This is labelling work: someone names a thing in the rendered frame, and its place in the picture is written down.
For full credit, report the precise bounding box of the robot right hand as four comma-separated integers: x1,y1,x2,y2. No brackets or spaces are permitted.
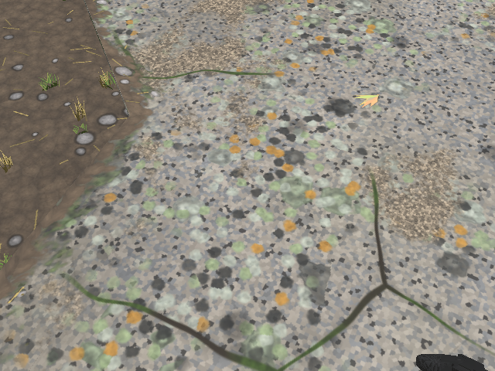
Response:
416,354,488,371

